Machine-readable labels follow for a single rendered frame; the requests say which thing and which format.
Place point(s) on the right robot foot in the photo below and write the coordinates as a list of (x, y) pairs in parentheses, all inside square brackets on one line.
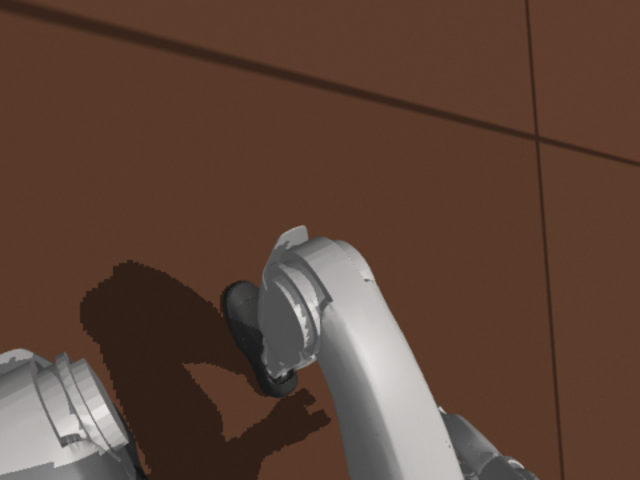
[(240, 306)]

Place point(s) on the right robot arm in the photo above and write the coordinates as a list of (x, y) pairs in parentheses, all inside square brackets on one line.
[(505, 468)]

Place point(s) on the right robot hand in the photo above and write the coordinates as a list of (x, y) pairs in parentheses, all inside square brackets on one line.
[(472, 448)]

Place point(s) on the left robot foot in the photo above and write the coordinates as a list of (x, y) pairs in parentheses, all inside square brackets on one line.
[(132, 450)]

